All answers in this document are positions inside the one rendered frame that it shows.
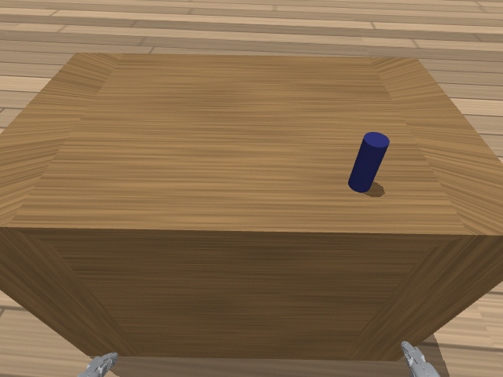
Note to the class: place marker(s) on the right robot hand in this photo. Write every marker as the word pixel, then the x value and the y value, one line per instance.
pixel 416 362

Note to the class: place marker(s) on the left robot hand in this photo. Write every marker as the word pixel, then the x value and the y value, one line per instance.
pixel 100 365

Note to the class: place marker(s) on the can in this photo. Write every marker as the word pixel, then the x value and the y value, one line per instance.
pixel 370 155

